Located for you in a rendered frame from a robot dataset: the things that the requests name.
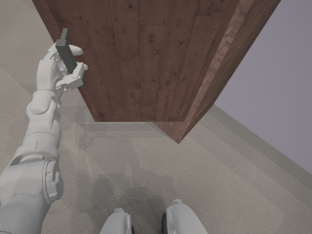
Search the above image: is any handle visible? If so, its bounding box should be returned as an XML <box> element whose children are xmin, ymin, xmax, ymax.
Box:
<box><xmin>55</xmin><ymin>28</ymin><xmax>85</xmax><ymax>88</ymax></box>

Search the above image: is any robot left hand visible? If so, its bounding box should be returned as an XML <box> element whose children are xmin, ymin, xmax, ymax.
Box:
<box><xmin>36</xmin><ymin>43</ymin><xmax>89</xmax><ymax>98</ymax></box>

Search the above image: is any cupboard door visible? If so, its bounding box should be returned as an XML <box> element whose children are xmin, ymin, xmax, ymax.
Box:
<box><xmin>32</xmin><ymin>0</ymin><xmax>240</xmax><ymax>122</ymax></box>

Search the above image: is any right robot shin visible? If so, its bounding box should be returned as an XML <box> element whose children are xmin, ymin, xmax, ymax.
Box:
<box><xmin>167</xmin><ymin>199</ymin><xmax>182</xmax><ymax>234</ymax></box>

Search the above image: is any left robot shin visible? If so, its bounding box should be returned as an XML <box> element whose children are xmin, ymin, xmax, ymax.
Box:
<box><xmin>114</xmin><ymin>208</ymin><xmax>124</xmax><ymax>213</ymax></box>

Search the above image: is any robot left upper arm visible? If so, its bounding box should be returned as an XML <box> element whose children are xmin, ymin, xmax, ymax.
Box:
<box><xmin>0</xmin><ymin>159</ymin><xmax>64</xmax><ymax>234</ymax></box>

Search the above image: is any left robot forearm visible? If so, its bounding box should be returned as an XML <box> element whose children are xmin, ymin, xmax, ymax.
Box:
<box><xmin>0</xmin><ymin>90</ymin><xmax>61</xmax><ymax>207</ymax></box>

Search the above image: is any robot shin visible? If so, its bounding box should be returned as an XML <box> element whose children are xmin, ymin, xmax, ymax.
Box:
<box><xmin>114</xmin><ymin>208</ymin><xmax>124</xmax><ymax>213</ymax></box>
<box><xmin>167</xmin><ymin>199</ymin><xmax>182</xmax><ymax>234</ymax></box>

